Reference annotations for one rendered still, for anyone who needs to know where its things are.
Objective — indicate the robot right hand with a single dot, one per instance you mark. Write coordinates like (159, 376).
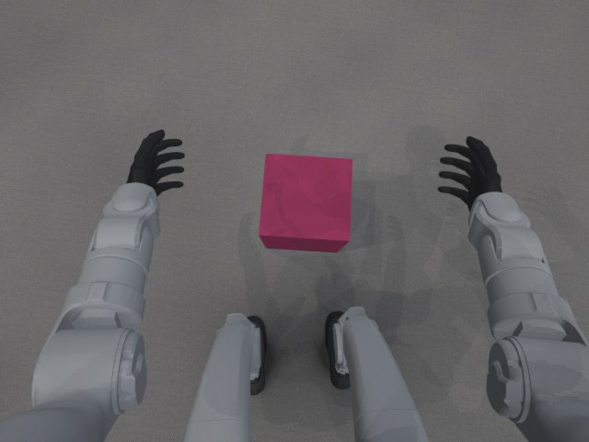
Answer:
(482, 171)

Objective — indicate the right robot upper arm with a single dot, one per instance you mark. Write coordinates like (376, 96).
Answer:
(542, 386)

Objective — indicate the carton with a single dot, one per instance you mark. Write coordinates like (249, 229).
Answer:
(306, 203)

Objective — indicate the right robot thigh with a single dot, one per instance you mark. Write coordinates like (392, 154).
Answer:
(383, 410)

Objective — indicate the right robot forearm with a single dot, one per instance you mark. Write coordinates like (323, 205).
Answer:
(524, 301)

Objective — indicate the robot right shin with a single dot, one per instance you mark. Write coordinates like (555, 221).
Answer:
(350, 312)

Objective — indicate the robot left hand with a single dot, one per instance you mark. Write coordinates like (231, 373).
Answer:
(146, 161)

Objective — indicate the left robot forearm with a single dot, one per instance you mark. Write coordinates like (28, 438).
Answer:
(109, 290)

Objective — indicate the left robot upper arm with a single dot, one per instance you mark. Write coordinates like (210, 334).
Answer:
(86, 379)

